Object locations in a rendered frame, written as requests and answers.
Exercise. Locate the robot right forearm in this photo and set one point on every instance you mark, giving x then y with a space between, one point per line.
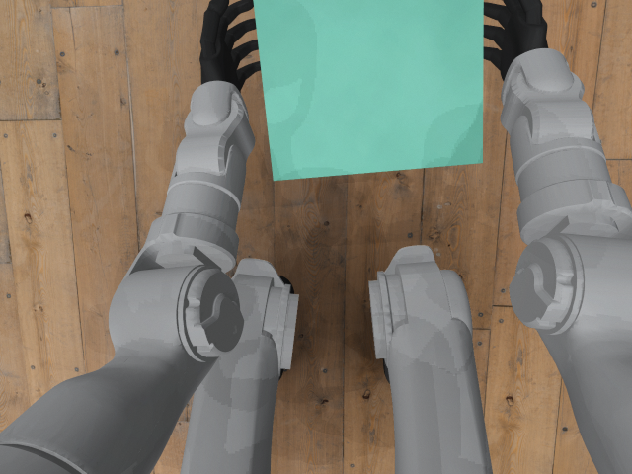
558 161

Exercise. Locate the right robot hand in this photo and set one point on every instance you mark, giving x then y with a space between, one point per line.
524 29

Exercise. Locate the left robot thigh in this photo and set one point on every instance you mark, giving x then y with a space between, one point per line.
231 423

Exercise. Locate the left robot hand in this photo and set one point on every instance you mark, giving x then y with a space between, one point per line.
218 61

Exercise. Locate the carton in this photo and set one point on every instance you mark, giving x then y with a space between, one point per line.
365 86

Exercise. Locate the robot left upper arm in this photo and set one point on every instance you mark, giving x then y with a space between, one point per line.
168 327

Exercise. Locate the left robot shin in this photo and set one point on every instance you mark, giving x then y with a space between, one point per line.
257 267

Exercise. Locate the robot right upper arm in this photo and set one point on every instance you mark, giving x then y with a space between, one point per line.
576 291

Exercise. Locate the robot left forearm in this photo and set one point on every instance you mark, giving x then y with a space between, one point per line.
204 197

